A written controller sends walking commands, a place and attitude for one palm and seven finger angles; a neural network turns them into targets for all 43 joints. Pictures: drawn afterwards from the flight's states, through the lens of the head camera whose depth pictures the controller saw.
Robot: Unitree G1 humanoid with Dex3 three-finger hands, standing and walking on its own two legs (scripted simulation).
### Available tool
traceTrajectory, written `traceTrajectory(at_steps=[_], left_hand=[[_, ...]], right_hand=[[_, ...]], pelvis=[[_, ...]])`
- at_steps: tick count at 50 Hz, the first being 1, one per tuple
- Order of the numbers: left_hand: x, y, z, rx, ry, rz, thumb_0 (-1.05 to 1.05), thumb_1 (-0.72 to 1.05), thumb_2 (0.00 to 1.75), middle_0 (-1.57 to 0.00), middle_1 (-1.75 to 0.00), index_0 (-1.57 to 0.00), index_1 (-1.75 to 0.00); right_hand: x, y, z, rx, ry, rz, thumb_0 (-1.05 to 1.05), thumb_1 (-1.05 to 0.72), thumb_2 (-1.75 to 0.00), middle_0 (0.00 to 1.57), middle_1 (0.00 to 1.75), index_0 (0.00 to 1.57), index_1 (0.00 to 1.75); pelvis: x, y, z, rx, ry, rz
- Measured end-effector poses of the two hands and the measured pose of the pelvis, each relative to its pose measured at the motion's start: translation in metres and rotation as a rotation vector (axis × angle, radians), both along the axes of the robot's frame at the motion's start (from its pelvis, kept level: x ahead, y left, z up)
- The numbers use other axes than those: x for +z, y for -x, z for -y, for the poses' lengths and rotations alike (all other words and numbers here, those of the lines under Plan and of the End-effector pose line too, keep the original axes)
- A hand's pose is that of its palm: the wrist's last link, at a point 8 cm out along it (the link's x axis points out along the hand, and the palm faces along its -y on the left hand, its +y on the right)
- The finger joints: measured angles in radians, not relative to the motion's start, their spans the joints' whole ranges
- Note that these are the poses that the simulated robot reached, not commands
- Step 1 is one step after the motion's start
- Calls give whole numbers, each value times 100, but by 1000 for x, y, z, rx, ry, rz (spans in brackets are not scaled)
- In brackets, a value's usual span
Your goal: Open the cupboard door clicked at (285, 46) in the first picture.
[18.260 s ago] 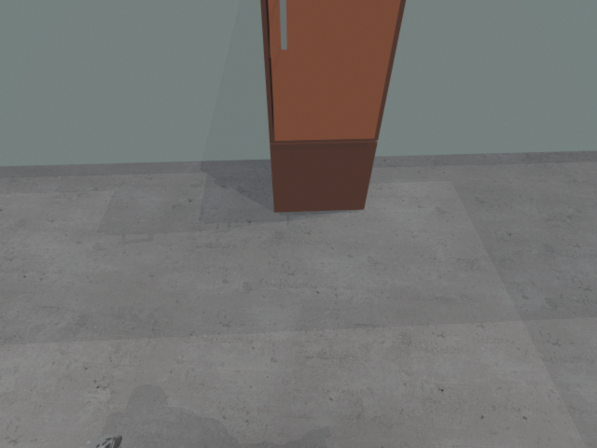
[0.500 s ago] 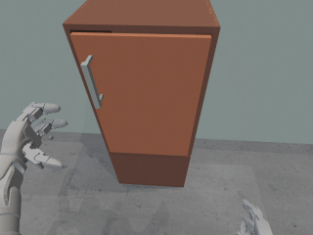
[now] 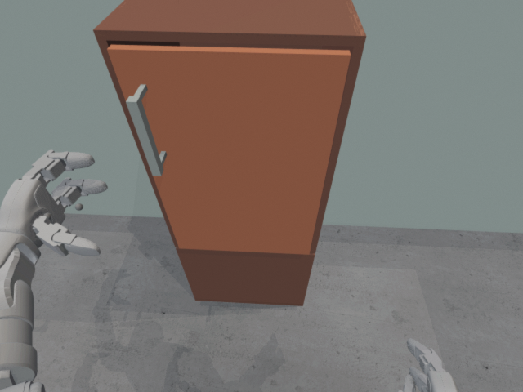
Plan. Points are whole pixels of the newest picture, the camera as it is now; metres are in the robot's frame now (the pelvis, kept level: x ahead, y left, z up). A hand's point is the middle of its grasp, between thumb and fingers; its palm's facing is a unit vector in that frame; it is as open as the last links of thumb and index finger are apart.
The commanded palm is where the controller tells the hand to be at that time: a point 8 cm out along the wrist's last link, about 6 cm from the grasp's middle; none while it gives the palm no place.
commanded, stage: move the hooked fingers beside the handle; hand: left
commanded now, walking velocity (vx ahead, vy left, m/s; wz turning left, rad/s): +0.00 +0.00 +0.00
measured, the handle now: (150, 133) +0.53 +0.25 +0.11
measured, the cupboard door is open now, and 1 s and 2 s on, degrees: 0 0 0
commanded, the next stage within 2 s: none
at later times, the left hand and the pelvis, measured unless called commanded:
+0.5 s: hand (94, 177) +0.39 +0.29 +0.13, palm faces +0.00 -1.00 -0.01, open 14.0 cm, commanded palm +0.36 +0.34 +0.13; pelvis +0.00 +0.03 +0.00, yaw -1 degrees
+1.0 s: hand (101, 155) +0.45 +0.30 +0.13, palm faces +0.01 -1.00 +0.00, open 14.0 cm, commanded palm +0.43 +0.35 +0.12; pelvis +0.00 +0.03 -0.01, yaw -1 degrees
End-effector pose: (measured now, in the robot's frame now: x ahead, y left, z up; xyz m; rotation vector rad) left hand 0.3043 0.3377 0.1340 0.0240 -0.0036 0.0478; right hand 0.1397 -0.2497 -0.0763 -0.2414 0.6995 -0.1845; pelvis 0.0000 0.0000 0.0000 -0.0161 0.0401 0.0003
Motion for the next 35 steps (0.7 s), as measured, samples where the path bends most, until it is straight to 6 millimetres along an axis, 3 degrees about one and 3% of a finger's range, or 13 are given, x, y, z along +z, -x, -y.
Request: traceTrajectory(at_steps=[15, 35], left_hand=[[-7, -38, -7, -14, 10, -13, -2, -50, 30, -30, -120, -30, -120], [-8, -85, -8, -30, 25, -15, -1, -50, 30, -30, -120, -30, -120]], right_hand=[[-10, 39, -7, -56, 13, -121, 1, -90, -89, 21, 30, 21, 30], [-17, 57, -16, -83, 19, -226, 1, -90, -89, 21, 30, 21, 30]], pelvis=[[-2, 0, -16, -14, 6, -34], [-4, -5, -28, -21, 14, -82]])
